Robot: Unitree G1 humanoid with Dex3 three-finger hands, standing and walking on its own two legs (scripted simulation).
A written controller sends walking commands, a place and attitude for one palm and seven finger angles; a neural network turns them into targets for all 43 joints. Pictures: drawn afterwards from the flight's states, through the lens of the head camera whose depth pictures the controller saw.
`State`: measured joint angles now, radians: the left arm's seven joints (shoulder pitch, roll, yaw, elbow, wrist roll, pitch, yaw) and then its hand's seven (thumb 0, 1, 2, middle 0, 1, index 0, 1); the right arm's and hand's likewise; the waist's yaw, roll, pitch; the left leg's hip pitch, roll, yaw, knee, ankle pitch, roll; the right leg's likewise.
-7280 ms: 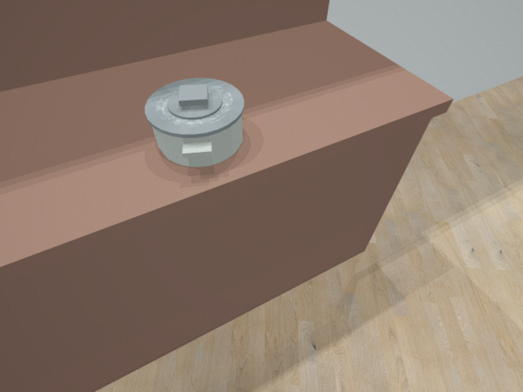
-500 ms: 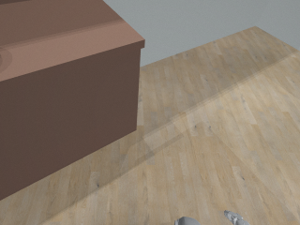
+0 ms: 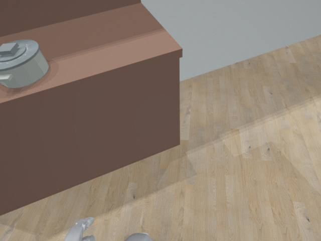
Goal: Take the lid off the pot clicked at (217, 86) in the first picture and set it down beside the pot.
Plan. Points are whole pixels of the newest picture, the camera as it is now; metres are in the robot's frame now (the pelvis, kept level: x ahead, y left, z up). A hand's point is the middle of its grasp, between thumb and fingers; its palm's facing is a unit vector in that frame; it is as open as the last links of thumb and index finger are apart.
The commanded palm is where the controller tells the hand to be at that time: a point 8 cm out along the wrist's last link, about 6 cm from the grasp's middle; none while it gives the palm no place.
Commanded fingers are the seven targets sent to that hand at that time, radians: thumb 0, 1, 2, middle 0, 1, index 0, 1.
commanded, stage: turn to face it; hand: left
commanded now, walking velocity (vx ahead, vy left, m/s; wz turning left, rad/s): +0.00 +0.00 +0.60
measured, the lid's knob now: (7, 48) +0.72 +0.54 +0.13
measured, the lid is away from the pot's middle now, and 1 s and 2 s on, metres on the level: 0.00 0.00 0.00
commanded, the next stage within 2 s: take the last steps up to it in 0.56 s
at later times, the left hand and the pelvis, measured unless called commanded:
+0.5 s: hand out of the picture -0.05 +0.25 -0.19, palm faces +0.32 -0.91 -0.25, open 7.4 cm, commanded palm none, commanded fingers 0.00 0.90 0.90 -0.20 -0.30 -0.20 -0.30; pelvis +0.01 +0.05 -0.01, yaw +15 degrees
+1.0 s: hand out of the picture +0.07 +0.25 -0.15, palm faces +0.36 -0.90 -0.25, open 7.4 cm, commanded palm none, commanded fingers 0.00 0.90 0.90 -0.20 -0.30 -0.20 -0.30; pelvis +0.06 +0.04 -0.01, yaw +22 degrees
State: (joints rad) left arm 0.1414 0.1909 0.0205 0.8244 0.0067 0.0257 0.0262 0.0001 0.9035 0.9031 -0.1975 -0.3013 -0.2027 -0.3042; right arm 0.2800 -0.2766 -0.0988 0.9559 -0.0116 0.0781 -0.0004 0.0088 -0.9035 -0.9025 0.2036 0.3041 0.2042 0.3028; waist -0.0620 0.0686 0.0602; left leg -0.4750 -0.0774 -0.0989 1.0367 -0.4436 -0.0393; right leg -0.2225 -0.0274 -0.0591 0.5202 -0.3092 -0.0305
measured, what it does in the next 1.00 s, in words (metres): steps on the spot, turning left: left foot, then right foot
